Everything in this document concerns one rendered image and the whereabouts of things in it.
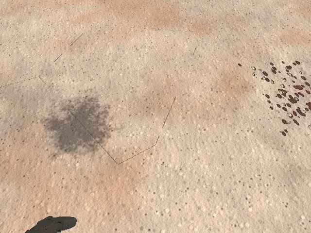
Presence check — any left robot hand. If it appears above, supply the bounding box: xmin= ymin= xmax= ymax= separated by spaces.
xmin=25 ymin=216 xmax=77 ymax=233

